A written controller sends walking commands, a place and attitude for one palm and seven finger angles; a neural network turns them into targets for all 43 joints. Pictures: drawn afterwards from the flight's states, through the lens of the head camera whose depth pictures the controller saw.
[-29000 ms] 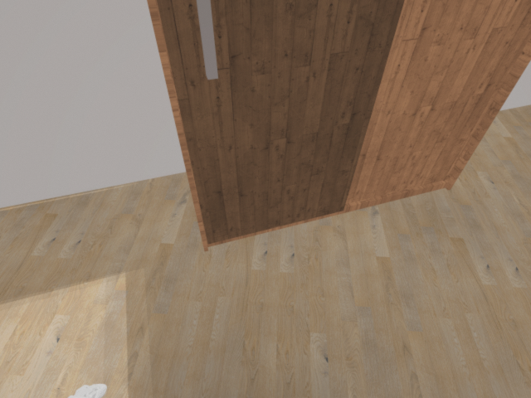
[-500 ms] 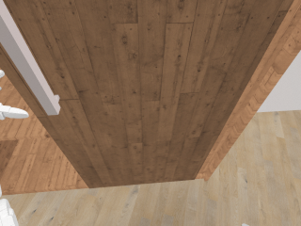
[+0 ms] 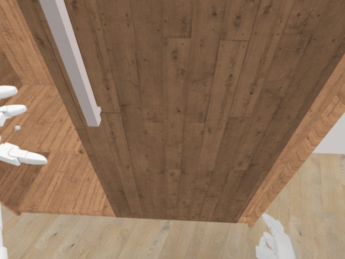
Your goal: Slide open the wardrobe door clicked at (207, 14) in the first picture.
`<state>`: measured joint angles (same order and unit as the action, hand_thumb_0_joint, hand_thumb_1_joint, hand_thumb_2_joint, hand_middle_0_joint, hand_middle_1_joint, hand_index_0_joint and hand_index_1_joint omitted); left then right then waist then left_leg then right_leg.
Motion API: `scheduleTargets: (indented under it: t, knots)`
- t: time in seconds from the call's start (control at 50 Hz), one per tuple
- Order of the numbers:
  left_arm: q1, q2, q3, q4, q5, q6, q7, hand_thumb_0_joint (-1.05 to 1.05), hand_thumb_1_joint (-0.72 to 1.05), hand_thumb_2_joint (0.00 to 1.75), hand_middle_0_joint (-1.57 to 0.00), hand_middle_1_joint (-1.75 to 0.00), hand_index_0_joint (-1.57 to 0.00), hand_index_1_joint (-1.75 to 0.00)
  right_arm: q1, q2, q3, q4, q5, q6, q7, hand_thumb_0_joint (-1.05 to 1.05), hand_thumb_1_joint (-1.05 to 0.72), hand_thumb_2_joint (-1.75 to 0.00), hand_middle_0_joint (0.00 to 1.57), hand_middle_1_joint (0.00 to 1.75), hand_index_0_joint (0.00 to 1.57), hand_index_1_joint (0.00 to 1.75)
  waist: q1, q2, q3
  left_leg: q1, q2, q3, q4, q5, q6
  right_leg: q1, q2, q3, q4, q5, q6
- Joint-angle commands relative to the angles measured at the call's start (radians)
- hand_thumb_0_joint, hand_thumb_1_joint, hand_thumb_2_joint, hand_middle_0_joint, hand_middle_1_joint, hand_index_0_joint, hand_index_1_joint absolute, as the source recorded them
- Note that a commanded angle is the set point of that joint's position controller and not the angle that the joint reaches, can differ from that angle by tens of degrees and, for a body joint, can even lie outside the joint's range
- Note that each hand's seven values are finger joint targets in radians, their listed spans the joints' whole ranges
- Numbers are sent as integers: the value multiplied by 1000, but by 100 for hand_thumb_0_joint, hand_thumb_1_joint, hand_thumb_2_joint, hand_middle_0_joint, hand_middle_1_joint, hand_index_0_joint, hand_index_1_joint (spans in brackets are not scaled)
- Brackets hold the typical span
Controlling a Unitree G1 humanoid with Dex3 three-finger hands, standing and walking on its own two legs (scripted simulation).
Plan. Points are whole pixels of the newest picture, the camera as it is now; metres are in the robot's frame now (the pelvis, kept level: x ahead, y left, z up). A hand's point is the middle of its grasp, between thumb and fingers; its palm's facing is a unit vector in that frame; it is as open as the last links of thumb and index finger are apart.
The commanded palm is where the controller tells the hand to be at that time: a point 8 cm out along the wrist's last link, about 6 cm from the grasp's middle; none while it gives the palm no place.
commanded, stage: slip the hand off the handle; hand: left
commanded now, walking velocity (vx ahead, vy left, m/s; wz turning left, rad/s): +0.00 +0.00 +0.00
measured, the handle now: (80, 66) +0.43 +0.28 +0.24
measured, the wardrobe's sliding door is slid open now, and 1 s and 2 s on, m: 0.57 0.57 0.57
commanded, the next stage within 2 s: draw the hand back to the body in 0.04 s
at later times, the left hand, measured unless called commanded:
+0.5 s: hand (27, 141) +0.24 +0.31 +0.19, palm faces +0.10 -0.99 -0.09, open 14.7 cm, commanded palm +0.20 +0.35 +0.19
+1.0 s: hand (32, 158) +0.22 +0.29 +0.18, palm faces +0.52 -0.79 -0.33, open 12.4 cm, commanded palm +0.17 +0.32 +0.18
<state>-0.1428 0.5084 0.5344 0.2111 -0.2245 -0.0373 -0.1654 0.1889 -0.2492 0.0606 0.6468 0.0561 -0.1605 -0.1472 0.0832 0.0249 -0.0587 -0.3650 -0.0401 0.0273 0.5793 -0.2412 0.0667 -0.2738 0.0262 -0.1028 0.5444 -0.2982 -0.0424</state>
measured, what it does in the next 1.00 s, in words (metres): stands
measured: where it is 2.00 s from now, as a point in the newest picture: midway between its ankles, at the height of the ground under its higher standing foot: outside the picture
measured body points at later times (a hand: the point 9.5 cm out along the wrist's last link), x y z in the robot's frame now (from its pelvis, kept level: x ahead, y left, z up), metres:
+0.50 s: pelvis +0.00 +0.00 +0.00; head -0.04 -0.01 +0.45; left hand +0.23 +0.36 +0.20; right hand +0.18 -0.24 -0.05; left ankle +0.04 +0.07 -0.73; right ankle -0.01 -0.09 -0.73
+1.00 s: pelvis +0.00 +0.00 +0.01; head -0.02 -0.02 +0.46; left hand +0.19 +0.33 +0.20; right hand +0.18 -0.23 -0.08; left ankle +0.04 +0.07 -0.73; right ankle -0.01 -0.09 -0.73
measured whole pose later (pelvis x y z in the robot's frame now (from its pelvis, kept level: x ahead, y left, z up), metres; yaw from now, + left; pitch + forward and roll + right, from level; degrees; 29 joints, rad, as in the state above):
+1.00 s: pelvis +0.00 +0.00 +0.01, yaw -1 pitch -3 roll -1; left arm 0.30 0.38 0.39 -0.24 -0.10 -0.05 0.12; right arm 0.23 -0.24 0.05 0.69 0.03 -0.19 -0.07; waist 0.08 0.06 -0.02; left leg -0.21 -0.04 0.04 0.47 -0.21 0.06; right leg -0.13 0.03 -0.08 0.45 -0.27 -0.04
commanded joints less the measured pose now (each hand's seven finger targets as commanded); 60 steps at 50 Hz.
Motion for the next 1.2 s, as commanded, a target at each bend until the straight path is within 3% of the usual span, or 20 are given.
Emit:
scheduleTargets:
  t: [0.0, 0.08, 0.14, 0.16, 0.18, 0.24, 0.28, 0.36, 0.38, 0.48, 0.56, 0.64, 0.66, 0.68, 0.72, 0.78, 0.84, 0.94, 1.04, 1.18]
  knots:
    - [-212, 316, 94, -291, -13, -82, 15, 0, -55, 20, -25, -115, -25, -115, -62, -128, -47, -137, -12, -58, -11, 0, -90, -90, 20, 30, 20, 30, -18, 103, -164, 212, 52, -118, -101, 79, -42, -67, -11, 82, -93, 98, 2]
    - [-169, 364, 175, -312, -35, -105, 23, 0, -55, 20, -25, -115, -25, -115, -62, -127, -45, -127, -16, -62, -6, 0, -90, -90, 20, 30, 20, 30, -5, 65, -174, 196, 51, -106, -84, 135, -44, -36, -6, 78, -92, 137, 6]
    - [-171, 341, 166, -287, -51, -92, 1, 0, -55, 20, -25, -115, -25, -115, -70, -124, -44, -124, -8, -66, -9, 0, -90, -90, 20, 30, 20, 30, -18, 105, -150, 187, 44, -96, -82, 118, -42, -54, -7, 79, -97, 126, 10]
    - [-129, 314, 101, -147, -106, 7, -108, 0, -55, 20, -25, -115, -25, -115, -88, -147, -34, -125, 16, -73, -20, 0, -90, -90, 20, 30, 20, 30, -44, 119, -161, 199, 52, -99, -103, 95, -43, 0, -21, 90, -112, 140, 9]
    - [-161, 336, 117, -200, -122, 51, -161, 0, -55, 20, -25, -115, -25, -115, -98, -146, -34, -141, 31, -73, -30, 0, -90, -90, 20, 30, 20, 30, -28, 130, -173, 209, 48, -93, -93, 110, -35, 23, -23, 97, -119, 162, 12]
    - [-230, 361, 89, -236, -146, 139, -245, 0, -55, 20, -25, -115, -25, -115, -110, -146, -25, -159, 37, -88, -45, 0, -90, -90, 20, 30, 20, 30, -43, 125, -160, 219, 47, -100, -88, 135, -25, 19, -24, 100, -131, 180, 22]
    - [-199, 351, 75, -271, -166, 167, -290, 0, -55, 20, -25, -115, -25, -115, -122, -141, -17, -176, 39, -102, -40, 0, -90, -90, 20, 30, 20, 30, -35, 103, -160, 235, 51, -110, -83, 156, -22, 39, -26, 117, -134, 201, 25]
    - [-123, 425, 169, -320, -204, 135, -354, 0, -55, 20, -25, -115, -25, -115, -106, -140, -19, -194, 33, -125, -10, 0, -90, -90, 20, 30, 20, 30, -18, 53, -167, 246, 49, -129, -87, 190, -19, 50, -16, 103, -127, 227, 33]
    - [-58, 455, 220, -321, -207, 128, -337, 0, -55, 20, -25, -115, -25, -115, -107, -142, -21, -196, 26, -129, -1, 0, -90, -90, 20, 30, 20, 30, 6, 60, -168, 233, 48, -125, -82, 204, -21, 67, -18, 108, -125, 235, 25]
    - [75, 328, 195, -278, -225, 183, -270, 0, -55, 20, -25, -115, -25, -115, -118, -140, -24, -205, 38, -131, 28, 0, -90, -90, 20, 30, 20, 30, 10, 91, -50, 189, 61, -132, -119, 73, -38, -14, -20, 91, -143, 90, 12]
    - [40, 260, 101, -381, -204, 240, -241, 0, -51, 22, -25, -113, -25, -113, -128, -141, -25, -222, 45, -133, 27, 0, -90, -90, 20, 30, 20, 30, -17, 87, -34, 190, 65, -138, -140, -24, -36, -54, -23, 90, -147, 22, 22]
    - [-28, 264, 69, -539, -180, 195, -213, 0, -37, 29, -24, -104, -24, -104, -123, -131, -20, -220, 38, -149, 13, 0, -90, -90, 20, 30, 20, 30, -29, 86, -79, 238, 60, -139, -140, -23, -27, -40, -13, 87, -149, 13, 21]
    - [-89, 375, 87, -611, 15, 94, 4, 0, -33, 31, -24, -102, -24, -102, -90, -153, -46, -186, -22, -153, 45, 0, -90, -90, 20, 30, 20, 30, -19, 101, 2, 152, 53, -150, -145, -85, -29, -53, -28, 131, -207, -21, 5]
    - [-11, 304, 60, -572, 34, 63, 104, 0, -30, 32, -24, -100, -24, -100, -86, -157, -48, -153, -28, -154, 50, 0, -90, -90, 20, 30, 20, 30, -29, 86, 38, 137, 67, -159, -165, -155, -39, -62, -47, 122, -204, -40, -1]
    - [98, 157, -33, -556, 64, 37, 183, 0, -22, 36, -24, -96, -24, -96, -93, -135, -46, -155, -21, -140, 51, 0, -90, -90, 20, 30, 20, 30, -39, 65, 61, 149, 75, -173, -200, -245, -40, -49, -46, 115, -192, -74, 2]
    - [129, 181, -6, -658, 97, -31, 258, 0, -12, 41, -24, -89, -24, -89, -99, -138, -55, -138, -25, -127, 51, 0, -90, -90, 20, 30, 20, 30, -23, 147, -48, 197, 73, -162, -221, -234, -37, 33, -50, 120, -181, -37, -4]
    - [200, 138, -22, -672, 110, -67, 291, 0, -1, 46, -23, -83, -23, -83, -99, -125, -58, -139, -29, -119, 54, 0, -90, -90, 20, 30, 20, 30, -19, 112, -70, 226, 72, -145, -222, -135, -37, 59, -46, 110, -175, 17, -2]
    - [293, 93, -53, -641, 124, -84, 300, 0, 17, 55, -22, -73, -22, -73, -110, -121, -68, -130, -29, -84, 58, 0, -90, -90, 20, 30, 20, 30, -18, 5, -2, 227, 77, -120, -223, -14, -34, 65, -42, 103, -189, 65, 4]
    - [353, 88, -57, -688, 133, -94, 292, 0, 36, 64, -22, -62, -22, -62, -116, -112, -71, -134, -33, -57, 67, 0, -90, -90, 20, 30, 20, 30, -9, 68, -15, 271, 75, -100, -212, 115, -40, 96, -44, 105, -199, 137, 2]
    - [478, 88, -52, -747, 132, -89, 286, 0, 61, 76, -21, -47, -21, -47, -117, -108, -78, -150, -44, -33, 72, 0, -90, -90, 20, 30, 20, 30, 0, 9, -29, 299, 70, -74, -195, 264, -35, 139, -43, 103, -214, 266, 9]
